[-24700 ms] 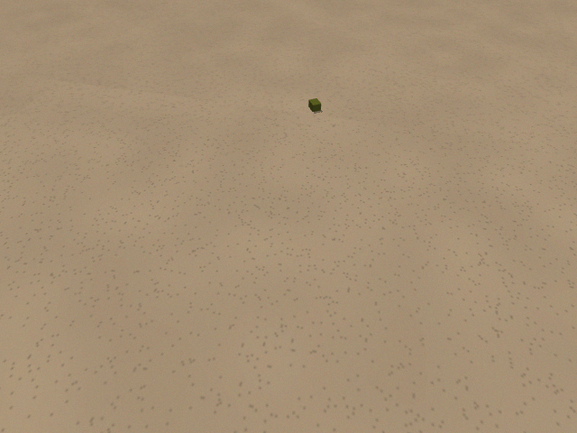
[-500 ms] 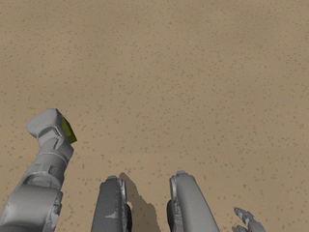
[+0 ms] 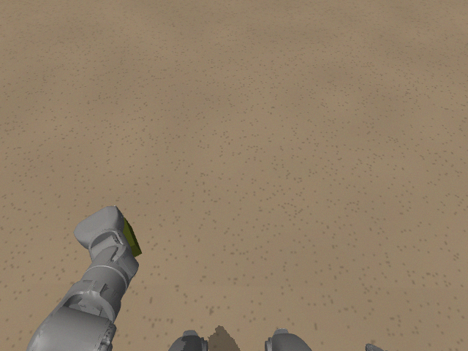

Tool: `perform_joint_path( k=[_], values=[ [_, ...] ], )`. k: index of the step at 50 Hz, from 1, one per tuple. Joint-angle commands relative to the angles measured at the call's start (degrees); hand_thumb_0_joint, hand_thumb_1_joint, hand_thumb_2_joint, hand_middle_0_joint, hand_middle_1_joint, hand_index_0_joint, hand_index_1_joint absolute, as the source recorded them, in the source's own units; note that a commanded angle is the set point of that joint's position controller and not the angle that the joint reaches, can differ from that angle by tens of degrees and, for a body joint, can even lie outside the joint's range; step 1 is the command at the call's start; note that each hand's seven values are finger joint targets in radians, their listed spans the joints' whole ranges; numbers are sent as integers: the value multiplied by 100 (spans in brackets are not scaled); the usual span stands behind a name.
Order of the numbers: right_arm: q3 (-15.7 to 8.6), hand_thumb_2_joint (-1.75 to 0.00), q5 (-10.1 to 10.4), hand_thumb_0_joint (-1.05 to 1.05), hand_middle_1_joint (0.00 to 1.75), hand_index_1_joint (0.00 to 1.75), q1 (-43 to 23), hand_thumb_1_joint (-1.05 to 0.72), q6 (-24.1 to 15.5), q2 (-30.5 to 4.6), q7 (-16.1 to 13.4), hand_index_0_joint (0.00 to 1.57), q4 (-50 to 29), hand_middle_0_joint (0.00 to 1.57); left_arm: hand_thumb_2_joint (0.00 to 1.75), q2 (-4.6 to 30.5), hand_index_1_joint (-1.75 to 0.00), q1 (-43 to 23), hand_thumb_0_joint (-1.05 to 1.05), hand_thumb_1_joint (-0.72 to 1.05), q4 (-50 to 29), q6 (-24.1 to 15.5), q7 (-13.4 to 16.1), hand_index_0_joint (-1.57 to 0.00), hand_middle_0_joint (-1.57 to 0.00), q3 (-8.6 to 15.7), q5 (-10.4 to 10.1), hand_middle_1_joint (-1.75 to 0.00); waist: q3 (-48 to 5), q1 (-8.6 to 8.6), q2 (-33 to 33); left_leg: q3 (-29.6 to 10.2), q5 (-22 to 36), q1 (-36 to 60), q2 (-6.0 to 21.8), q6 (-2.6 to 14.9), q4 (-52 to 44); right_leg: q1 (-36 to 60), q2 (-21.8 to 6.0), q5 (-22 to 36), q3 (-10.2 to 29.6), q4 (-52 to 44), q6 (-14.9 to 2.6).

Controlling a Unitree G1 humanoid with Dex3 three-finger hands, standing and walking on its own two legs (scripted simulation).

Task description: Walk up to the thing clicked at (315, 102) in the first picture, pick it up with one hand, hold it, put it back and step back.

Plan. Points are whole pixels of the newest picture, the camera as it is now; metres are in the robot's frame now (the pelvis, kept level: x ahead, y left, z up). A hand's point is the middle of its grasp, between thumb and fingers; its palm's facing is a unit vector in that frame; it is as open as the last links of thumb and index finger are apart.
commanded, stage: lift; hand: left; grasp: from above
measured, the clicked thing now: (120, 241) +0.36 +0.24 -0.12
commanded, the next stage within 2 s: hold in 0.22 s
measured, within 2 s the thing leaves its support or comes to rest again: neither
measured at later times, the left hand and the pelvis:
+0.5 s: hand (105, 239) +0.33 +0.23 -0.03, palm faces -0.35 -0.29 -0.89, open 9.7 cm; pelvis +0.02 +0.00 +0.04, yaw +0 degrees
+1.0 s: hand (102, 238) +0.32 +0.23 +0.01, palm faces -0.34 -0.28 -0.90, open 9.6 cm; pelvis +0.01 +0.00 +0.06, yaw +0 degrees
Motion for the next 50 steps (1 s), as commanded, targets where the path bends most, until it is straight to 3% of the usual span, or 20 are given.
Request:
perform_joint_path(
  k=[1, 6, 14, 18, 20, 21, 22, 25, 30, 31, 32, 37, 40, 42, 47, 50],
  values=[
    [-267, -90, 1, 0, 30, 30, 496, -89, -143, -864, 20, 20, -437, 20, 58, 1082, -64, -1658, 0, 52, -848, -7, 190, -91, -88, 201, 183, -68, -2067, -28, -91, -21, 2404, 1756, -266, 137, -895, 1719, 120, 2631, 187, -1059, 53],
    [-289, -89, -3, 0, 30, 30, 506, -88, -84, -869, 117, 20, -503, 20, 57, 1023, -61, -1503, 0, 51, -964, -60, 129, -90, -88, 148, 294, -64, -2014, 32, -63, 18, 2696, 2188, -297, 147, -1237, 2151, 105, 2963, 200, -1382, 77],
    [-302, -89, 2, 0, 30, 30, 279, -88, -88, -861, 203, 20, -599, 20, 58, 850, -61, -1568, 0, 57, -1209, -16, 168, -95, -93, 71, 295, -64, -1567, 128, 147, 34, 2494, 2750, -297, 45, -1918, 2304, 149, 2362, 115, -1823, -9],
    [-286, -89, 0, 0, 30, 30, 185, -89, -117, -870, 237, 20, -613, 20, 52, 577, -60, -1400, 0, 48, -840, 108, 195, -87, -84, -65, 274, -63, -1136, 107, -254, 45, 2137, 2643, -313, 71, -2147, 2356, 141, 2100, 120, -2040, 2],
    [-304, -89, 15, 0, 30, 30, 138, -89, -136, -895, 257, 20, -650, 20, 54, 697, -63, -1611, 0, 45, -1053, 136, 179, -85, -82, -20, 233, -67, -1272, 198, -201, 77, 2237, 2743, -341, 56, -2184, 2539, 117, 2217, 150, -2100, 23],
    [-290, -89, 15, 0, 30, 30, 138, -89, -134, -885, 282, 20, -633, 20, 53, 521, -62, -1563, 0, 45, -980, 175, 148, -85, -82, -125, 204, -66, -1255, 173, -309, 99, 2350, 2777, -354, 87, -2145, 2602, 91, 2403, 183, -2146, 59],
    [-298, -89, 22, 0, 30, 30, 130, -89, -148, -921, 294, 20, -684, 20, 54, 668, -64, -1765, 0, 46, -1227, 164, 146, -85, -82, -75, 199, -68, -1316, 196, -288, 101, 2350, 2825, -368, 79, -2170, 2673, 82, 2429, 195, -2165, 67],
    [-273, -89, 17, 0, 30, 30, 25, -89, -142, -893, 324, 20, -704, 20, 52, 561, -61, -1594, 0, 46, -1121, 179, 75, -86, -83, -169, 295, -64, -1164, 182, -322, 103, 2306, 2898, -361, 88, -2269, 2640, 76, 2353, 184, -2242, 65],
    [-255, -89, 40, 0, 30, 30, -119, -89, -98, -901, 368, 20, -797, 20, 52, 719, -60, -1558, 0, 49, -1563, 243, 29, -88, -85, -127, 373, -64, -1431, 297, -224, 118, 2423, 3217, -383, 81, -2445, 2986, 60, 2467, 217, -2354, 61],
    [-241, -89, 45, 0, 30, 30, -121, -89, -98, -880, 384, 20, -767, 20, 50, 572, -59, -1486, 0, 49, -1431, 287, 1, -89, -86, -199, 380, -62, -1300, 264, -286, 96, 2437, 3171, -369, 81, -2479, 2960, 71, 2460, 210, -2356, 56],
    [-247, -89, 46, 0, 30, 30, -159, -89, -90, -885, 393, 20, -808, 20, 50, 677, -58, -1565, 0, 48, -1690, 292, 1, -88, -86, -174, 406, -61, -1363, 322, -143, 121, 2511, 3277, -373, 74, -2508, 3025, 69, 2505, 197, -2384, 41],
    [-198, -89, 69, 0, 30, 30, -293, -89, -90, -866, 404, 20, -846, 20, 50, 562, -59, -1534, 0, 53, -1578, 385, -136, -91, -88, -286, 360, -63, -1004, 300, -331, 134, 2252, 3183, -387, 115, -2652, 3014, 52, 2322, 240, -2605, 73],
    [-180, -90, 75, 0, 30, 30, -344, -89, -104, -871, 430, 20, -904, 20, 49, 596, -59, -1456, 0, 51, -1759, 445, -189, -90, -87, -282, 315, -62, -1080, 385, -301, 139, 2327, 3294, -392, 117, -2720, 3194, 39, 2369, 228, -2648, 67],
    [-172, -90, 77, 0, 30, 30, -380, -89, -97, -853, 447, 20, -912, 20, 52, 468, -59, -1378, 0, 53, -1659, 497, -220, -91, -89, -351, 361, -62, -1088, 337, -349, 141, 2434, 3361, -385, 120, -2741, 3207, 49, 2496, 236, -2653, 74],
    [-145, -90, 96, 0, 30, 30, -503, -89, -114, -855, 465, 20, -978, 20, 50, 562, -57, -1462, 0, 53, -1950, 578, -282, -92, -89, -355, 311, -60, -991, 391, -304, 121, 2261, 3453, -372, 105, -2885, 3266, 52, 2256, 223, -2765, 59],
    [-129, -90, 105, 0, 30, 30, -537, -90, -117, -843, 477, 20, -994, 20, 49, 553, -57, -1367, 0, 53, -1913, 626, -317, -91, -89, -358, 377, -60, -1000, 419, -375, 127, 2365, 3449, -385, 125, -2872, 3337, 34, 2408, 252, -2805, 88]
  ],
)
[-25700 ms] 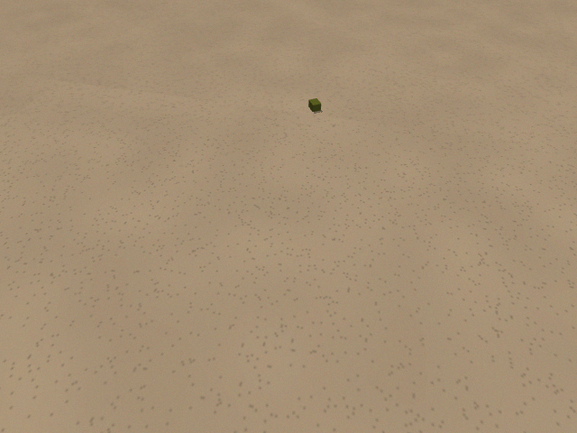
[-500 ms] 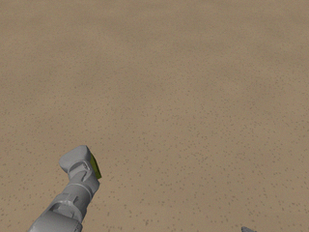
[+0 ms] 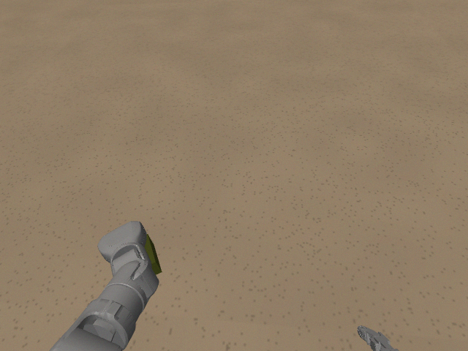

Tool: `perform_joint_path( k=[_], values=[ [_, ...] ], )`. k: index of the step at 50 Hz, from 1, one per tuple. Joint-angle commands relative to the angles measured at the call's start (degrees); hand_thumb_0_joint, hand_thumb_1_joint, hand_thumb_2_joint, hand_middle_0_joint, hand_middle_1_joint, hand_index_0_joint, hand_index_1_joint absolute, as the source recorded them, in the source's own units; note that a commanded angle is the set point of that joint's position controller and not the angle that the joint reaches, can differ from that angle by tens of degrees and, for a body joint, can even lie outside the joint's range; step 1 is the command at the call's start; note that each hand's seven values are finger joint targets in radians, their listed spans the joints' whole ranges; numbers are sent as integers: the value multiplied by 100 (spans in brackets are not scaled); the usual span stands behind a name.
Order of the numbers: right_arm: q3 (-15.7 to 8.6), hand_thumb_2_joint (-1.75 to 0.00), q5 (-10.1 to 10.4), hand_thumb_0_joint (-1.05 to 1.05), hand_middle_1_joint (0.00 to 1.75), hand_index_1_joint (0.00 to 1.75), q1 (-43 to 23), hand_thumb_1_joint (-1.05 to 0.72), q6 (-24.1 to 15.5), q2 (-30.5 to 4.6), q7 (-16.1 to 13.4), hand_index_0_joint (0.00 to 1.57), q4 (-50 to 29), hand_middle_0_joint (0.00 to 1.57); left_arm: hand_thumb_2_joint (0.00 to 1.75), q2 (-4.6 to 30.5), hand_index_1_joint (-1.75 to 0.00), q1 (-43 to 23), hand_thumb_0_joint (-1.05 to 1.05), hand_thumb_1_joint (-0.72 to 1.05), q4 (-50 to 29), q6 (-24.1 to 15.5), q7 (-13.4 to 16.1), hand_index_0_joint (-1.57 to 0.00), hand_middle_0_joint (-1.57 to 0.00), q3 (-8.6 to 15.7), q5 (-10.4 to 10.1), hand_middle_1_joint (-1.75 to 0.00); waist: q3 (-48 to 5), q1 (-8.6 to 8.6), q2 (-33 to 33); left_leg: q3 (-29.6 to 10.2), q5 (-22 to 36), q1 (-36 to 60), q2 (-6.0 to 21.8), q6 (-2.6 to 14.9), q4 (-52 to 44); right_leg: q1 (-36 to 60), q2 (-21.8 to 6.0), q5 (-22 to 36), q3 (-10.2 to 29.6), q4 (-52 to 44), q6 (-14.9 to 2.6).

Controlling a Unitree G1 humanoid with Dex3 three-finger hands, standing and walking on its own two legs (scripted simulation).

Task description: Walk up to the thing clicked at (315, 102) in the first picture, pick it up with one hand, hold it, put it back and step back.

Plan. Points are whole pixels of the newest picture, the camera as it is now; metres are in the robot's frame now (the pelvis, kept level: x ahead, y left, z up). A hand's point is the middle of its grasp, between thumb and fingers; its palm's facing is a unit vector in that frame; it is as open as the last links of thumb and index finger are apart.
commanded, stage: hold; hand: left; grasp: from above
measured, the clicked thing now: (141, 258) +0.33 +0.23 -0.08
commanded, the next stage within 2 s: crouch in 1.22 s
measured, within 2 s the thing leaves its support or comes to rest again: neither
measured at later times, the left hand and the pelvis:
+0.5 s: hand (135, 259) +0.30 +0.22 -0.03, palm faces -0.34 -0.29 -0.90, open 9.6 cm; pelvis +0.00 +0.00 +0.00, yaw +0 degrees
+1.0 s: hand (132, 256) +0.30 +0.22 -0.02, palm faces -0.35 -0.27 -0.90, open 9.6 cm; pelvis +0.00 +0.00 +0.01, yaw +0 degrees
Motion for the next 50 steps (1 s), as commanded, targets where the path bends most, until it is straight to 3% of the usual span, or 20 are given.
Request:
perform_joint_path(
  k=[1, 7, 11, 14, 17, 19, 27, 37, 39, 40, 41, 42, 43, 46, 48, 50],
  values=[
    [-186, -90, 37, 0, 30, 30, -307, -89, -223, -714, -9, 20, -738, 20, 47, 1030, -56, -2016, 0, 54, -1116, 61, 157, -91, -89, 245, 283, -60, -1460, -11, -317, -36, 1436, 701, -207, 99, -350, 686, 158, 1594, 98, -530, 29],
    [-147, -90, 49, 0, 30, 30, -470, -89, -240, -685, -7, 20, -789, 20, 49, 997, -55, -2047, 0, 57, -1341, 143, 94, -94, -92, 170, 298, -58, -1360, 27, -245, -67, 1317, 783, -172, 75, -491, 706, 183, 1391, 67, -595, 0],
    [-140, -90, 62, 0, 30, 30, -527, -90, -243, -671, -1, 20, -834, 20, 50, 1010, -56, -1945, 0, 57, -1561, 190, 38, -94, -93, 165, 304, -58, -1566, 81, -238, -47, 1546, 907, -193, 80, -457, 861, 173, 1622, 77, -592, 14],
    [-150, -90, 66, 0, 30, 30, -527, -90, -240, -690, 13, 20, -821, 20, 49, 995, -54, -1912, 0, 59, -1522, 260, -22, -97, -95, 144, 309, -56, -1526, 27, -319, -59, 1733, 975, -163, 88, -455, 855, 194, 1820, 72, -569, 22],
    [-124, -90, 74, 0, 30, 30, -596, -90, -245, -671, 13, 20, -881, 20, 51, 883, -54, -1739, 0, 57, -1494, 296, -109, -95, -95, 65, 287, -55, -1276, 50, -417, -48, 1553, 890, -181, 112, -506, 818, 177, 1650, 59, -662, 27],
    [-124, -90, 77, 0, 30, 30, -608, -90, -249, -659, 6, 20, -902, 20, 52, 1010, -56, -1826, 0, 59, -1632, 280, -172, -96, -95, 116, 339, -58, -1400, 102, -332, -49, 1591, 911, -182, 101, -510, 894, 177, 1676, 69, -665, 26],
    [-104, -90, 85, 0, 30, 30, -724, -90, -211, -632, 14, 20, -1025, 20, 52, 964, -55, -1754, 0, 65, -2055, 399, -297, -101, -100, 25, 359, -57, -1395, 124, -354, -17, 1740, 1053, -190, 130, -537, 973, 166, 1874, 56, -706, 49],
    [-95, -90, 106, 0, 30, 30, -860, -90, -187, -636, -10, 20, -1123, 20, 53, 1102, -57, -1698, 0, 65, -2346, 556, -521, -102, -100, 10, 454, -58, -1345, 147, -157, -42, 1616, 1156, -176, 110, -660, 948, 179, 1618, 50, -755, 5],
    [-76, -90, 107, 0, 30, 30, -869, -90, -179, -615, -8, 20, -1170, 20, 55, 959, -57, -1657, 0, 66, -2328, 596, -604, -102, -101, -102, 503, -58, -1214, 115, -295, -59, 1545, 1114, -186, 128, -666, 911, 176, 1566, 42, -819, 17],
    [-91, -90, 110, 0, 30, 30, -856, -90, -177, -652, -11, 20, -1154, 20, 55, 1137, -55, -1757, 0, 66, -2341, 590, -623, -103, -102, 8, 530, -56, -1260, 108, -315, -55, 1524, 1128, -182, 144, -667, 942, 167, 1561, 65, -825, 24],
    [-73, -90, 105, 0, 30, 30, -886, -90, -182, -606, -19, 20, -1173, 20, 55, 1011, -57, -1735, 0, 70, -2424, 570, -663, -105, -103, -99, 517, -58, -1286, 134, -344, -55, 1530, 1105, -199, 141, -670, 961, 165, 1566, 53, -838, 32],
    [-79, -90, 120, 0, 30, 30, -890, -90, -176, -616, -38, 20, -1177, 20, 57, 1196, -58, -1892, 0, 69, -2569, 559, -686, -105, -104, 3, 506, -59, -1359, 168, -220, -27, 1546, 1182, -204, 141, -672, 982, 154, 1579, 69, -850, 31],
    [-71, -90, 122, 0, 30, 30, -898, -90, -166, -611, -43, 20, -1195, 20, 57, 1046, -58, -1712, 0, 68, -2373, 599, -727, -104, -103, -84, 506, -58, -1280, 111, -370, -39, 1566, 1177, -199, 160, -666, 952, 157, 1614, 69, -856, 48],
    [-60, -90, 120, 0, 30, 30, -884, -91, -193, -614, -69, 20, -1191, 20, 55, 1168, -57, -1738, 0, 68, -2424, 568, -782, -104, -103, -23, 579, -58, -1207, 157, -311, -53, 1414, 1119, -192, 135, -728, 941, 160, 1415, 69, -873, 17],
    [-72, -90, 118, 0, 30, 30, -891, -91, -203, -605, -85, 20, -1198, 20, 56, 1073, -58, -1569, 0, 67, -2153, 564, -833, -103, -102, -57, 584, -59, -1039, 143, -396, -59, 1327, 1028, -181, 132, -748, 860, 173, 1288, 56, -900, 10],
    [-85, -90, 119, 0, 30, 30, -881, -91, -225, -601, -92, 20, -1219, 20, 54, 1092, -57, -1830, 0, 71, -2437, 504, -856, -106, -105, -85, 583, -59, -1304, 136, -316, -41, 1480, 1165, -196, 133, -709, 919, 161, 1456, 74, -858, 19]
  ],
)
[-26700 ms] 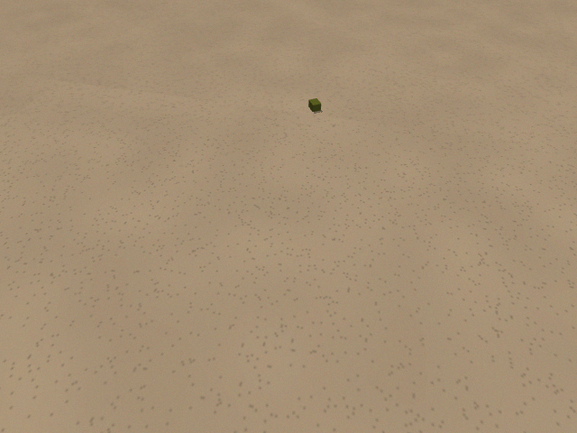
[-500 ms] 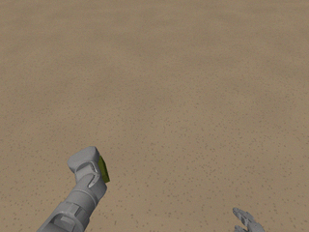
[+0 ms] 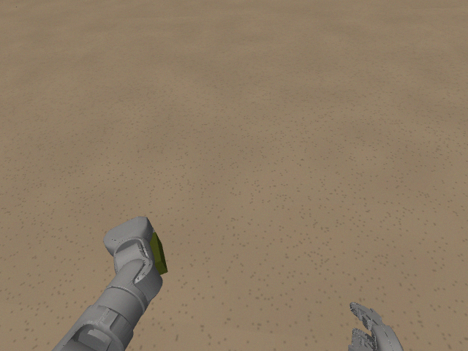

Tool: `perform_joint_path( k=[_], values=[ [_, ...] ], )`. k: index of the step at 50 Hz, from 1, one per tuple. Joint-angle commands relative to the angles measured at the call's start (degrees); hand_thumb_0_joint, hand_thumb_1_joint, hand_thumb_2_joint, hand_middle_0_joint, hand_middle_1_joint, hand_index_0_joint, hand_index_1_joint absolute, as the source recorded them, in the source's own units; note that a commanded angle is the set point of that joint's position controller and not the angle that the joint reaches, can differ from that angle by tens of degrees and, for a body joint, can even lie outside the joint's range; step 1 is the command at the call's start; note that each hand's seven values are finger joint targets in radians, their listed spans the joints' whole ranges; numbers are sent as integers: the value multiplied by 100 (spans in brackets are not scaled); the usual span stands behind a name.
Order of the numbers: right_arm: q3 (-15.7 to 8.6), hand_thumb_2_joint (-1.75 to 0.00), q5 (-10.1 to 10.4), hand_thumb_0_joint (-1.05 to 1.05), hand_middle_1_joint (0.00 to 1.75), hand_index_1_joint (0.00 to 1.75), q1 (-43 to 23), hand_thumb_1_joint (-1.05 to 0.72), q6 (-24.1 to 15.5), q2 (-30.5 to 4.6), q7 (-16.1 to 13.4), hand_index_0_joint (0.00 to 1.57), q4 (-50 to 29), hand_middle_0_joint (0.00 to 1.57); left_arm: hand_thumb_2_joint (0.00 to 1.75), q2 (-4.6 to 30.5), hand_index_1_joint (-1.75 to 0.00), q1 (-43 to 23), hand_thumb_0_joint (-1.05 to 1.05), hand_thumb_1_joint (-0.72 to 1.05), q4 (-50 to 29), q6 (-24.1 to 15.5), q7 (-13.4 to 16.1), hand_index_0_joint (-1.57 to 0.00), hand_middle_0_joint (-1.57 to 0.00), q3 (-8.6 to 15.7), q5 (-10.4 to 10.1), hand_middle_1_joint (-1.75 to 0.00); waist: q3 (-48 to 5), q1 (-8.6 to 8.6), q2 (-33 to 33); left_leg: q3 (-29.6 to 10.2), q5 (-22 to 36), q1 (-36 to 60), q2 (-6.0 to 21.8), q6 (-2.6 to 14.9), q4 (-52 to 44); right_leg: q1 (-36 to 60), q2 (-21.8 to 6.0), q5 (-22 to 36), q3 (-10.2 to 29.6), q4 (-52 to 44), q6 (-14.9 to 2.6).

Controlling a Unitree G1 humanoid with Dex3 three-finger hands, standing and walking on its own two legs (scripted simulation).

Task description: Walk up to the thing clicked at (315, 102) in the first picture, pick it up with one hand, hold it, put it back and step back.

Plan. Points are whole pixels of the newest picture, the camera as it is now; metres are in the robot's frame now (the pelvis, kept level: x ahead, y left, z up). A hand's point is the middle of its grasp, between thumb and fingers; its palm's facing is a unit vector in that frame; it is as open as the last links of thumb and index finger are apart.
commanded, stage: hold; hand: left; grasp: from above
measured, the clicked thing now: (148, 256) +0.32 +0.22 -0.05
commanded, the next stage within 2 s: crouch in 0.22 s
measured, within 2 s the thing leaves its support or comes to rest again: neither
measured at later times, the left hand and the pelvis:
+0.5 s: hand (146, 259) +0.30 +0.21 -0.03, palm faces -0.38 -0.25 -0.89, open 9.5 cm; pelvis +0.00 +0.00 +0.00, yaw +0 degrees
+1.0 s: hand (173, 279) +0.36 +0.22 -0.25, palm faces -0.34 -0.16 -0.93, open 9.5 cm; pelvis -0.05 +0.00 -0.14, yaw -1 degrees
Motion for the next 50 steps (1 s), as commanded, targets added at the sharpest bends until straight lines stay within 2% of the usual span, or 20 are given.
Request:
perform_joint_path(
  k=[1, 5, 8, 15, 16, 17, 20, 23, 24, 27, 29, 31, 33, 37, 39, 43, 46, 48, 49, 50],
  values=[
    [-208, -91, 38, 0, 30, 30, -573, -91, -304, -631, -46, 20, -869, 20, 58, 972, -59, -2150, 0, 71, -1110, -65, 145, -106, -105, 398, 306, -60, -1480, -30, -325, -44, 1382, 650, -158, 114, -240, 409, 176, 1367, 72, -395, 14],
    [-206, -91, 24, 0, 30, 30, -571, -91, -311, -623, -65, 20, -854, 20, 59, 991, -57, -2206, 0, 72, -1204, -101, 170, -108, -108, 403, 326, -58, -1555, -7, -288, -52, 1525, 753, -138, 98, -252, 463, 196, 1487, 53, -373, 0],
    [-204, -90, 18, 0, 30, 30, -539, -91, -313, -630, -77, 20, -804, 20, 58, 1032, -58, -2078, 0, 70, -814, -84, 215, -106, -105, 449, 374, -59, -1370, -33, -466, -54, 1489, 582, -137, 113, -224, 412, 197, 1481, 62, -386, 21],
    [-210, -91, 22, 0, 30, 30, -572, -91, -353, -596, -72, 20, -839, 20, 58, 820, -58, -2156, 0, 75, -885, -74, 149, -110, -109, 348, 193, -59, -1379, 4, -514, 10, 1363, 571, -175, 145, -224, 446, 148, 1436, 83, -478, 58],
    [-219, -91, 30, 0, 30, 30, -540, -90, -346, -631, -78, 20, -829, 20, 51, 867, -59, -1993, 0, 76, -696, -55, 156, -109, -104, 376, 206, -64, -1341, -25, -544, 12, 1372, 569, -171, 143, -231, 429, 156, 1424, 83, -466, 49],
    [-223, -89, 21, 0, 30, 30, -536, -85, -348, -622, -68, 20, -850, 20, 55, 896, -55, -2102, 0, 68, -860, -84, 163, -101, -96, 403, 234, -58, -1381, -14, -456, 5, 1369, 568, -166, 134, -253, 428, 161, 1431, 84, -457, 39],
    [-239, -89, 4, 0, 30, 30, -478, -86, -339, -618, -62, 20, -820, 20, 60, 945, -50, -2039, 0, 84, -741, -149, 220, -117, -116, 435, 361, -51, -1339, 10, -524, -10, 1463, 493, -157, 130, -210, 438, 167, 1512, 60, -409, 32],
    [-266, -89, -23, 0, 30, 30, -336, -86, -351, -653, -52, 20, -760, 20, 60, 907, -50, -2007, 0, 88, -397, -312, 363, -121, -119, 473, 424, -51, -1179, -105, -535, 0, 1345, 431, -146, 119, -184, 263, 171, 1369, 72, -381, 20],
    [-272, -89, -21, 0, 30, 30, -324, -86, -360, -646, -50, 20, -754, 20, 59, 754, -49, -1902, 0, 88, -247, -382, 422, -121, -120, 411, 404, -50, -1094, -152, -656, -6, 1270, 401, -144, 124, -167, 185, 170, 1337, 73, -382, 32],
    [-314, -89, -53, 0, 30, 30, -139, -86, -403, -686, -30, 20, -652, 20, 57, 745, -48, -2046, 0, 85, 121, -645, 689, -119, -118, 490, 460, -49, -1062, -251, -809, 13, 1187, 178, -175, 145, 30, 42, 128, 1389, 114, -298, 77],
    [-358, -89, -87, 0, 30, 30, 13, -87, -414, -728, -10, 20, -531, 20, 55, 848, -48, -2308, 0, 84, 383, -823, 920, -119, -118, 594, 478, -49, -1141, -300, -667, 23, 1130, 63, -166, 114, 172, -108, 138, 1316, 122, -152, 44],
    [-387, -89, -114, 0, 30, 30, 104, -87, -408, -723, 21, 20, -411, 20, 55, 637, -48, -2415, 0, 83, 888, -985, 1151, -119, -117, 544, 499, -50, -969, -433, -696, 36, 943, -249, -159, 102, 367, -459, 151, 1184, 122, 6, 27],
    [-435, -89, -177, 0, 30, 30, 273, -87, -399, -744, 63, 20, -256, 20, 51, 692, -47, -2561, 0, 86, 1269, -1170, 1418, -120, -118, 680, 534, -50, -1117, -512, -548, 23, 870, -587, -130, 64, 666, -765, 178, 1088, 139, 346, -27],
    [-530, -89, -372, 0, 30, 30, 456, -87, -382, -772, 182, 20, -10, 20, 50, 559, -49, -3047, 0, 87, 2009, -1478, 1982, -121, -118, 932, 510, -52, -1709, -695, -357, -15, 836, -1516, -50, -31, 1750, -1765, 202, 1028, 147, 1484, -91],
    [-575, -89, -484, 0, 30, 30, 488, -87, -368, -776, 236, 20, 38, 20, 53, 761, -50, -3410, 0, 87, 2266, -1635, 2305, -121, -118, 1186, 598, -53, -2108, -693, -146, -8, 689, -2146, -41, -64, 2395, -2394, 209, 897, 156, 2119, -122],
    [-621, -89, -568, 0, 30, 30, 669, -87, -372, -851, 314, 20, 44, 20, 59, 686, -50, -4025, 0, 86, 2948, -1847, 2843, -122, -121, 1341, 532, -51, -2779, -881, -59, -52, 211, -3293, -29, -79, 3532, -3707, 227, 467, 63, 3190, -137],
    [-612, -89, -554, 0, 30, 30, 747, -87, -370, -930, 330, 20, -7, 20, 61, 1039, -52, -4502, 0, 80, 3201, -1888, 3078, -118, -117, 1543, 432, -52, -3340, -908, 261, -95, -155, -3968, -27, -69, 4146, -4377, 234, 95, -13, 3775, -189],
    [-599, -89, -568, 0, 30, 30, 779, -88, -370, -978, 344, 20, 37, 20, 63, 1316, -52, -4790, 0, 78, 3480, -1830, 3185, -118, -118, 1680, 473, -51, -3598, -957, 267, -147, -318, -4498, -21, -34, 4499, -4723, 270, -41, -64, 4114, -207],
    [-588, -89, -587, 0, 30, 30, 778, -88, -381, -982, 365, 20, 40, 20, 65, 1284, -52, -4953, 0, 78, 3544, -1799, 3201, -117, -118, 1709, 409, -51, -3673, -1063, 240, -186, -435, -4789, -17, -26, 4614, -4857, 280, -113, -82, 4269, -214],
    [-590, -89, -600, 0, 30, 30, 832, -88, -387, -1003, 369, 20, 54, 20, 64, 1473, -52, -4999, 0, 76, 3599, -1760, 3232, -116, -117, 1822, 415, -51, -3945, -984, 232, -195, -495, -4893, -8, -28, 4716, -4878, 302, -181, -103, 4424, -215]
  ],
)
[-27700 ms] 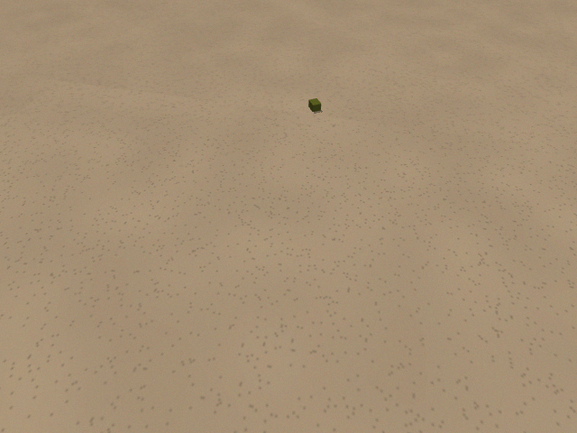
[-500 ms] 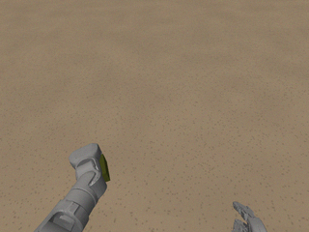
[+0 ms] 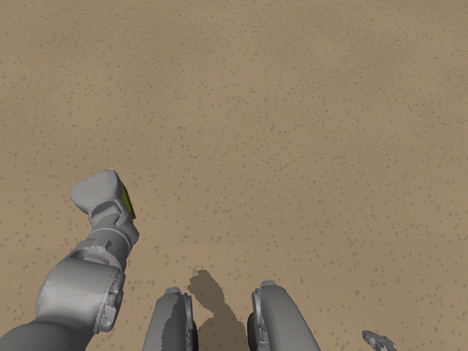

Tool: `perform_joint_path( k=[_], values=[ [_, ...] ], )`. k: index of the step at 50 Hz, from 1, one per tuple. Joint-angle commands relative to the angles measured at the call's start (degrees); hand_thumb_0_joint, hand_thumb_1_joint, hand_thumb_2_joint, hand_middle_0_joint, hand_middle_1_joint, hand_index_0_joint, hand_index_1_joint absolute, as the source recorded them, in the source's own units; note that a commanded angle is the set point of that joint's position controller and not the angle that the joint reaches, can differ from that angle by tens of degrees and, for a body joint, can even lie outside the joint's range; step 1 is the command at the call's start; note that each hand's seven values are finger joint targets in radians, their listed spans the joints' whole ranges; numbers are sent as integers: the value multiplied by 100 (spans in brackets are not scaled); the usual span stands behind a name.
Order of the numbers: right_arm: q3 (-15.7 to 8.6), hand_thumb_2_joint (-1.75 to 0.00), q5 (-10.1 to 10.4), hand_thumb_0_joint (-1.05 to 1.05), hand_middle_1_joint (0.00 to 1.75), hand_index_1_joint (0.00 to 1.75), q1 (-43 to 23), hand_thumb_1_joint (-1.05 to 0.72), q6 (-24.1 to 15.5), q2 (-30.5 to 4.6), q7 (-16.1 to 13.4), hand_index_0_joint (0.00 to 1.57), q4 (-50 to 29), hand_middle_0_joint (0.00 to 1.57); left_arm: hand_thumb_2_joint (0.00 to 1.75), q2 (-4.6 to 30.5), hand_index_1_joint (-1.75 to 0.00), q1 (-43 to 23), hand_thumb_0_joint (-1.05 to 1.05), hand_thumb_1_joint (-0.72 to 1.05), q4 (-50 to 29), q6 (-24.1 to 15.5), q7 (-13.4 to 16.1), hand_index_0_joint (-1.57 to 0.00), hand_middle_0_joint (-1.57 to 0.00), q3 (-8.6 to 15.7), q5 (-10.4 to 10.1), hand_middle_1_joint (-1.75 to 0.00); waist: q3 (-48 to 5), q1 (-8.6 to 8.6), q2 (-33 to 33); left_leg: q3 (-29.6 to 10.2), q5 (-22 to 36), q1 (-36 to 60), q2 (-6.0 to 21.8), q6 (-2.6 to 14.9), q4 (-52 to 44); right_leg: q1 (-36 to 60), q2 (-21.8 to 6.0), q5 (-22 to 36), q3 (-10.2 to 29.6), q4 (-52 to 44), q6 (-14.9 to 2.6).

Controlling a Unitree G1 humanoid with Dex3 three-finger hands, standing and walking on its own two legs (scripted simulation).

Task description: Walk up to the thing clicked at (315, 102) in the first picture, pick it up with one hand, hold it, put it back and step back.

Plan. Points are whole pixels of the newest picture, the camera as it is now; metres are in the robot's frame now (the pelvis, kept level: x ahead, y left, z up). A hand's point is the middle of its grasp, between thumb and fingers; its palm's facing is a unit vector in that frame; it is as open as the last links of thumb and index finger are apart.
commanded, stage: crouch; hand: left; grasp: from above
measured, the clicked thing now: (115, 204) +0.42 +0.22 -0.14
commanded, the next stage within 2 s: lower in 1.44 s
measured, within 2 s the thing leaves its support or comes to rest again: neither
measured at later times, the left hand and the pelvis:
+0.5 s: hand (138, 218) +0.45 +0.22 -0.32, palm faces -0.32 -0.27 -0.91, open 9.6 cm; pelvis -0.03 +0.01 -0.19, yaw -3 degrees
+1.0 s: hand (144, 220) +0.47 +0.22 -0.41, palm faces -0.34 -0.25 -0.90, open 9.7 cm; pelvis -0.04 +0.00 -0.27, yaw -4 degrees
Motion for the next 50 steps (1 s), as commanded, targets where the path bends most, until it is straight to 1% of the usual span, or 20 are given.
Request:
perform_joint_path(
  k=[1, 6, 8, 11, 13, 20, 25, 26, 28, 29, 30, 31, 32, 33, 34, 43, 45, 47, 48, 50],
  values=[
    [-193, -89, -31, 0, 30, 30, 465, -88, -199, -888, 25, 20, -387, 20, 65, 1402, -53, -2581, 0, 78, -394, 126, 439, -118, -118, 428, 39, -52, -3357, -69, 599, -89, 1030, 800, -197, -59, -123, 615, 177, 1222, -40, -98, -201],
    [-152, -89, -151, 0, 30, 30, 576, -89, -294, -831, 128, 20, -153, 20, 58, 1683, -51, -3040, 0, 82, 6, 264, 462, -121, -120, 781, -161, -52, -3907, -171, 632, -74, 877, 57, -159, 1, 618, 253, 198, 1135, -96, 515, -188],
    [-157, -90, -208, 0, 30, 30, 566, -89, -334, -774, 145, 20, -65, 20, 56, 1725, -50, -3351, 0, 82, -11, 168, 390, -121, -120, 804, -186, -51, -3964, -323, 678, -70, 607, -292, -155, 45, 958, -40, 196, 872, -87, 697, -164],
    [-123, -89, -250, 0, 30, 30, 544, -89, -366, -729, 163, 20, 39, 20, 49, 1989, -43, -3500, 0, 80, 156, -35, 243, -121, -119, 843, -53, -44, -3835, -429, 574, -64, 231, -1033, -170, 123, 1520, -568, 220, 359, -14, 967, -128],
    [-105, -89, -292, 0, 30, 30, 626, -89, -366, -687, 185, 20, 134, 20, 44, 1886, -40, -3485, 0, 78, 334, -194, 173, -120, -118, 779, 46, -42, -3776, -521, 627, -60, 222, -1296, -169, 122, 1832, -870, 214, 306, -42, 1245, -125],
    [-73, -90, -365, 0, 30, 30, 662, -90, -422, -926, 264, 20, 212, 20, 42, 2113, -40, -3949, 0, 72, 300, -448, 286, -116, -114, 894, 288, -42, -3918, -622, 1257, -289, -3, -1265, -107, 22, 2228, -2159, 173, 85, -315, 2043, -174],
    [-61, -90, -399, 0, 30, 30, 779, -90, -412, -1082, 332, 20, 263, 20, 47, 2252, -38, -4067, 0, 72, 347, -378, 312, -117, -117, 1016, 374, -38, -4181, -627, 1614, -387, 459, -1035, -53, -42, 2618, -2588, 124, 575, -428, 2630, -207],
    [-45, -90, -418, 0, 30, 30, 796, -90, -409, -1030, 362, 20, 277, 20, 47, 2151, -37, -4105, 0, 72, 373, -384, 269, -118, -118, 965, 375, -37, -4092, -739, 1586, -375, 501, -1183, -63, -30, 2718, -2583, 135, 642, -428, 2695, -200],
    [-70, -90, -440, 0, 30, 30, 815, -90, -405, -1072, 391, 20, 283, 20, 46, 2451, -37, -4368, 0, 71, 20, -474, 145, -116, -116, 1014, 443, -37, -4202, -752, 1604, -330, 603, -1294, -75, 13, 2956, -2543, 142, 749, -395, 2800, -182],
    [-37, -90, -451, 0, 30, 30, 848, -90, -387, -1047, 404, 20, 273, 20, 47, 2367, -35, -4054, 0, 71, 435, -479, 87, -118, -118, 967, 485, -34, -4017, -768, 1342, -272, 589, -1528, -88, 46, 3080, -2495, 156, 761, -388, 2792, -160],
    [-55, -90, -468, 0, 30, 30, 810, -90, -395, -1002, 424, 20, 250, 20, 46, 2455, -36, -4305, 0, 71, 77, -566, 27, -117, -118, 964, 466, -35, -4102, -795, 1419, -211, 618, -1706, -109, 73, 3207, -2411, 174, 800, -345, 2842, -149],
    [-32, -90, -481, 0, 30, 30, 899, -90, -387, -1078, 438, 20, 233, 20, 49, 2508, -36, -3924, 0, 71, 517, -573, 11, -118, -118, 991, 610, -35, -3917, -767, 1252, -214, 588, -1868, -116, 77, 3253, -2419, 152, 783, -363, 2896, -136],
    [-53, -90, -498, 0, 30, 30, 915, -90, -391, -1062, 456, 20, 256, 20, 46, 2672, -36, -4047, 0, 73, 173, -637, -25, -118, -118, 1078, 621, -36, -4049, -730, 1398, -226, 655, -1786, -119, 72, 3306, -2435, 135, 805, -338, 3003, -144],
    [-21, -90, -500, 0, 30, 30, 937, -90, -381, -1102, 466, 20, 209, 20, 47, 2597, -35, -3798, 0, 74, 577, -626, -52, -119, -120, 1031, 725, -34, -3907, -731, 1321, -240, 627, -1851, -117, 63, 3340, -2584, 134, 761, -370, 3072, -151],
    [-45, -90, -489, 0, 30, 30, 923, -90, -379, -1127, 468, 20, 188, 20, 45, 2654, -33, -4082, 0, 73, 289, -697, -40, -119, -120, 1071, 702, -32, -3976, -697, 1506, -260, 620, -1840, -109, 43, 3364, -2695, 137, 738, -377, 3171, -169],
    [45, -90, -623, 0, 30, 30, 1024, -90, -386, -1150, 544, 20, 205, 20, 44, 2818, -34, -4382, 0, 69, 882, -816, 162, -115, -116, 1141, 675, -33, -3783, -900, 1250, -122, 364, -2692, -122, 126, 3919, -2779, 231, 615, -375, 3408, -105],
    [57, -90, -646, 0, 30, 30, 1016, -90, -397, -1184, 559, 20, 208, 20, 42, 3108, -35, -4529, 0, 68, 876, -840, 190, -114, -113, 1251, 663, -35, -3780, -891, 1227, -105, 313, -2819, -131, 153, 4037, -2749, 240, 534, -356, 3442, -87],
    [130, -90, -687, 0, 30, 30, 1077, -90, -412, -1216, 599, 20, 229, 20, 39, 3086, -33, -4518, 0, 69, 1069, -821, 181, -115, -115, 1247, 698, -33, -3656, -983, 1218, -128, 353, -2810, -107, 150, 4132, -2831, 239, 576, -393, 3537, -84],
    [130, -90, -678, 0, 30, 30, 1024, -90, -426, -1248, 592, 20, 236, 20, 40, 3228, -33, -4670, 0, 68, 912, -847, 197, -114, -114, 1294, 684, -33, -3698, -896, 1374, -151, 325, -2853, -100, 136, 4159, -2974, 242, 511, -419, 3639, -103],
    [182, -90, -698, 0, 30, 30, 1066, -90, -432, -1298, 610, 20, 251, 20, 39, 3233, -33, -4641, 0, 69, 1106, -854, 193, -114, -114, 1289, 736, -34, -3549, -952, 1416, -175, 269, -2924, -100, 134, 4216, -3097, 244, 460, -455, 3707, -104]
  ],
)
